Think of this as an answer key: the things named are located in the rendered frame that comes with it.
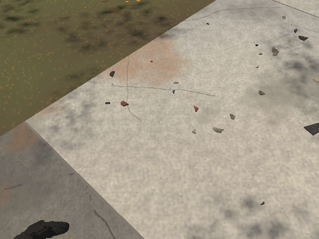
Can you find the left robot hand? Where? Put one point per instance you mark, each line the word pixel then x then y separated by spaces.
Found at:
pixel 43 230

